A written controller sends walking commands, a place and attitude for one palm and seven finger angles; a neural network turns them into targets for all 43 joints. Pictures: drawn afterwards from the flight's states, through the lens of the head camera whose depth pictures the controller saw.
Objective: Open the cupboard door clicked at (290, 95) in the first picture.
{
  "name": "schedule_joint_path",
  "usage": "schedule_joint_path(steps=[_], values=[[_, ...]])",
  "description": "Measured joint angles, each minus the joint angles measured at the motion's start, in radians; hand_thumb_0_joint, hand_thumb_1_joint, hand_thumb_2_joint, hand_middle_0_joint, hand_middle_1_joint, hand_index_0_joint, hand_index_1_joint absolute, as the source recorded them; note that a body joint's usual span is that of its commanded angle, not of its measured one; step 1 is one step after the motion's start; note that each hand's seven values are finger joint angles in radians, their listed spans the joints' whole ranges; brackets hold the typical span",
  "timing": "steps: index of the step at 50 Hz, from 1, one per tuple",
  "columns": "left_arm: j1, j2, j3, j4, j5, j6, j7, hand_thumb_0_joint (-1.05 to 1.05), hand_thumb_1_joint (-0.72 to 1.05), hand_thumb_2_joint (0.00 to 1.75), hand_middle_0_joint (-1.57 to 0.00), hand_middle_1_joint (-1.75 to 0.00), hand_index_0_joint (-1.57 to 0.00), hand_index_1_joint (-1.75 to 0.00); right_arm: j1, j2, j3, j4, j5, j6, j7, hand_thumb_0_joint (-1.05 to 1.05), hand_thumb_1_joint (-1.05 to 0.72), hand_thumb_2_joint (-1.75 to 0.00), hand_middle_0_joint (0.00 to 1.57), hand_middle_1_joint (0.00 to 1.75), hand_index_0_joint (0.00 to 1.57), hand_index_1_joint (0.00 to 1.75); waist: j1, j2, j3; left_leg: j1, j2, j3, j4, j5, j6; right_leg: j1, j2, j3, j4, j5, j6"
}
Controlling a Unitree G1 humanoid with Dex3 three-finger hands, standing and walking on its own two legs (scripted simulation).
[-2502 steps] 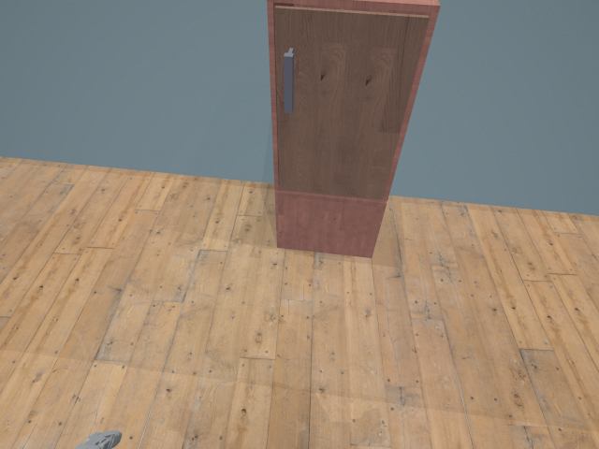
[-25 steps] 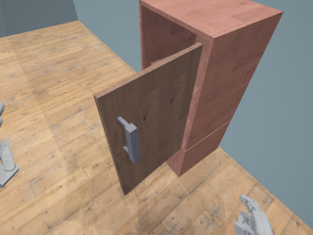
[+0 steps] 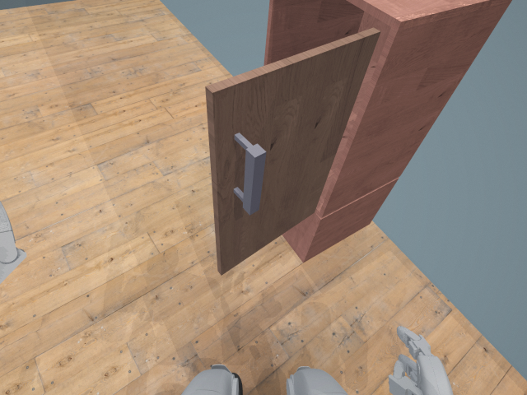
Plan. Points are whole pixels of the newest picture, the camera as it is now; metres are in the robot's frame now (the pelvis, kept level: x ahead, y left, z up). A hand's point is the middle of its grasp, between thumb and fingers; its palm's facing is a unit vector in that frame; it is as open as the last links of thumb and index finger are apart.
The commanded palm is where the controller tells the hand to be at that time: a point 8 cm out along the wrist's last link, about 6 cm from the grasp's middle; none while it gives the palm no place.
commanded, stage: step back with the hand held close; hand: left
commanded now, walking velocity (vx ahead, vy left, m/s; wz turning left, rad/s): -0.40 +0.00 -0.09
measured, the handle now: (246, 175) +0.46 +0.06 +0.04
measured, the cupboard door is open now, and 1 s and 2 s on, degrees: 96 96 96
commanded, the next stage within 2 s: stop stepping back and stand still in 0.16 s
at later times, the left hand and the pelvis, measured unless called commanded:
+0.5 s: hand out of the picture +0.12 +0.21 +0.21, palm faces +0.29 -0.85 -0.44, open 7.4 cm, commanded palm +0.08 +0.26 +0.20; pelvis -0.11 -0.01 +0.00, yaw -11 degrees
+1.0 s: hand out of the picture +0.06 +0.25 +0.19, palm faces +0.38 -0.81 -0.45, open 7.4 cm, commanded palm +0.00 +0.29 +0.20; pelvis -0.17 +0.01 +0.02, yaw -8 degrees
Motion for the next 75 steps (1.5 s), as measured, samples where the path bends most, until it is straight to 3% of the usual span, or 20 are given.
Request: schedule_joint_path(steps=[2,5,13,15,20,23,26,30,32,35,37,40,46,50,54,58,61,64,68,75], values=[[0.009,0.012,0.024,0.0,-0.013,-0.002,0.006,0.02,0.89,0.9,-0.22,-0.3,-0.22,-0.31,-0.002,0.02,0.0,0.027,0.005,-0.011,0.01,0.01,-0.9,-0.9,0.2,0.3,0.2,0.3,0.022,0.002,-0.022,0.001,0.02,0.005,-0.045,0.007,-0.007,0.037,0.009,0.001,0.101,-0.038,0.003],[0.022,-0.006,0.033,-0.009,-0.034,0.01,0.02,0.02,0.89,0.9,-0.22,-0.3,-0.22,-0.31,-0.006,0.046,0.012,0.051,0.009,-0.033,0.019,0.01,-0.9,-0.9,0.2,0.3,0.2,0.3,0.048,0.0,-0.07,0.005,0.048,0.024,-0.153,0.07,-0.017,0.15,-0.013,-0.028,0.051,-0.082,0.005],[-0.059,-0.031,-0.05,-0.005,-0.063,0.029,0.001,0.02,0.9,0.9,-0.21,-0.3,-0.21,-0.31,-0.076,0.076,0.048,0.042,-0.008,-0.074,0.034,0.01,-0.9,-0.9,0.21,0.3,0.21,0.3,0.052,-0.012,-0.124,-0.007,0.067,0.051,-0.454,0.291,-0.085,0.453,-0.007,-0.113,-0.484,-0.135,-0.05],[-0.046,0.019,-0.018,-0.028,-0.073,0.019,-0.007,0.02,0.9,0.9,-0.21,-0.3,-0.21,-0.31,-0.112,0.082,0.057,0.021,-0.008,-0.067,0.041,0.01,-0.9,-0.9,0.21,0.3,0.21,0.3,0.064,-0.056,-0.107,-0.052,0.055,0.087,-0.405,0.32,-0.091,0.501,-0.041,-0.097,-0.655,-0.02,-0.071],[0.018,0.065,-0.018,-0.058,-0.053,0.008,-0.049,0.02,0.89,0.9,-0.22,-0.3,-0.22,-0.31,-0.06,0.052,0.071,0.058,0.002,-0.033,0.03,0.01,-0.9,-0.9,0.21,0.3,0.21,0.3,0.057,-0.061,-0.083,-0.112,0.03,0.001,0.008,-0.061,-0.121,0.536,-0.045,-0.073,-0.605,-0.076,-0.037],[0.077,0.065,0.022,-0.074,-0.058,0.017,-0.047,0.01,0.89,0.9,-0.22,-0.3,-0.22,-0.31,0.036,0.023,0.074,0.057,0.016,-0.027,0.011,0.01,-0.9,-0.9,0.21,0.3,0.21,0.3,0.042,-0.074,-0.149,0.019,0.001,-0.005,-0.03,-0.003,-0.085,0.519,-0.069,-0.076,-0.504,-0.105,-0.024],[-0.024,0.028,0.011,0.047,-0.061,0.036,-0.037,0.01,0.89,0.9,-0.22,-0.3,-0.22,-0.31,0.048,0.0,0.045,0.082,0.018,-0.04,-0.011,0.01,-0.9,-0.9,0.21,0.3,0.21,0.3,0.005,-0.061,-0.141,0.043,-0.025,-0.005,-0.055,0.002,-0.056,0.412,-0.078,-0.059,-0.284,-0.136,-0.011],[-0.094,0.009,0.003,0.195,-0.054,0.084,-0.021,0.01,0.89,0.9,-0.22,-0.3,-0.21,-0.31,0.055,-0.006,0.036,0.071,0.009,-0.036,-0.016,0.01,-0.9,-0.9,0.2,0.3,0.2,0.3,-0.037,-0.04,-0.11,0.07,-0.033,-0.021,-0.148,0.027,-0.087,0.343,-0.057,-0.085,-0.377,-0.164,-0.042],[-0.053,-0.002,-0.017,0.186,-0.046,0.098,-0.026,0.01,0.89,0.9,-0.21,-0.3,-0.21,-0.31,0.071,-0.008,0.026,0.055,0.014,-0.021,-0.008,0.01,-0.9,-0.9,0.2,0.3,0.2,0.3,-0.057,-0.03,-0.1,0.01,-0.04,-0.039,-0.02,-0.135,-0.112,0.338,-0.06,-0.113,-0.427,-0.024,-0.071],[0.067,-0.043,-0.057,0.1,-0.032,0.087,-0.041,0.02,0.89,0.9,-0.21,-0.3,-0.21,-0.31,0.102,-0.011,0.02,0.103,0.005,0.004,0.005,0.01,-0.9,-0.9,0.2,0.3,0.2,0.3,-0.012,-0.066,-0.143,-0.105,-0.061,-0.043,0.403,-0.187,-0.14,0.315,-0.081,-0.083,-0.474,0.076,-0.079],[0.125,-0.062,-0.071,0.074,-0.019,0.053,-0.044,0.02,0.89,0.9,-0.21,-0.3,-0.21,-0.31,0.13,-0.009,0.019,0.123,0.002,0.008,0.002,0.01,-0.9,-0.9,0.2,0.3,0.2,0.3,0.011,-0.083,-0.181,-0.11,-0.037,-0.028,0.494,-0.155,-0.139,0.316,-0.09,-0.074,-0.544,0.105,-0.081],[0.1,-0.057,-0.077,0.099,0.0,0.014,-0.036,0.02,0.89,0.9,-0.22,-0.3,-0.22,-0.31,0.156,-0.014,0.012,0.128,0.001,-0.017,-0.018,0.01,-0.9,-0.9,0.2,0.3,0.2,0.3,0.025,-0.084,-0.194,-0.033,0.006,-0.013,0.366,-0.156,-0.118,0.315,-0.103,-0.091,-0.616,0.158,-0.071],[-0.027,-0.066,-0.063,0.165,-0.002,0.01,0.006,0.01,0.89,0.9,-0.22,-0.3,-0.22,-0.31,0.123,-0.057,-0.004,0.104,0.001,-0.061,-0.047,0.01,-0.9,-0.9,0.2,0.3,0.2,0.3,0.024,-0.014,-0.16,0.264,0.04,0.001,-0.151,-0.194,-0.071,0.268,-0.109,-0.138,-0.549,0.132,-0.045],[-0.017,-0.054,-0.036,0.165,-0.014,0.024,0.012,0.02,0.89,0.9,-0.21,-0.3,-0.21,-0.31,0.052,-0.009,0.003,0.078,0.009,-0.06,-0.033,0.01,-0.9,-0.9,0.2,0.3,0.2,0.3,0.018,-0.044,-0.12,0.277,0.017,0.028,-0.122,-0.18,-0.124,0.223,-0.126,-0.094,-0.418,0.043,-0.017],[-0.007,-0.05,-0.048,0.15,-0.005,0.047,0.003,0.02,0.89,0.9,-0.21,-0.3,-0.21,-0.31,0.027,0.042,0.038,0.051,0.006,-0.077,-0.012,0.01,-0.9,-0.9,0.2,0.3,0.2,0.3,0.013,-0.04,-0.104,0.286,0.024,0.025,-0.101,-0.2,-0.134,0.233,-0.104,-0.124,-0.438,0.046,-0.013],[-0.007,-0.063,-0.08,0.123,-0.006,0.046,-0.011,0.02,0.89,0.9,-0.21,-0.3,-0.21,-0.31,0.014,0.05,0.059,0.045,0.008,-0.064,0.007,0.01,-0.9,-0.9,0.21,0.3,0.2,0.3,0.014,0.012,-0.089,0.252,0.057,-0.012,-0.015,-0.245,-0.128,0.259,-0.064,-0.157,-0.483,0.121,-0.087],[0.007,-0.069,-0.088,0.111,-0.011,0.038,-0.014,0.02,0.89,0.9,-0.22,-0.3,-0.22,-0.31,0.005,0.044,0.053,0.059,0.013,-0.035,0.016,0.01,-0.9,-0.9,0.21,0.3,0.21,0.3,0.026,0.007,-0.089,0.169,0.021,-0.033,0.202,-0.319,-0.116,0.262,-0.065,-0.153,-0.508,0.123,-0.098],[-0.105,-0.087,-0.185,0.342,0.034,0.083,-0.071,0.01,0.89,0.9,-0.21,-0.3,-0.21,-0.31,0.004,0.0,0.015,0.115,0.013,-0.004,0.061,0.01,-0.9,-0.9,0.21,0.3,0.21,0.3,0.036,0.025,-0.115,0.1,0.007,-0.001,0.251,-0.351,-0.113,0.242,-0.096,-0.17,-0.515,0.131,-0.087],[-0.22,-0.181,-0.324,0.773,0.034,0.234,-0.122,0.0,0.9,0.9,-0.2,-0.3,-0.2,-0.3,-0.001,-0.06,0.008,0.154,-0.002,0.069,0.08,0.01,-0.9,-0.9,0.2,0.3,0.2,0.3,0.013,0.081,-0.112,0.155,0.011,-0.003,0.016,-0.17,-0.096,0.196,-0.114,-0.194,-0.417,0.079,-0.066],[-0.223,-0.323,-0.469,1.318,0.025,0.299,-0.151,0.01,0.93,0.9,-0.2,-0.3,-0.2,-0.3,0.014,-0.013,0.043,0.27,-0.027,0.102,0.062,0.01,-0.9,-0.9,0.2,0.3,0.2,0.3,-0.002,-0.013,-0.035,0.193,0.012,0.021,-0.013,-0.213,-0.116,0.204,-0.108,-0.16,-0.411,0.077,-0.074]])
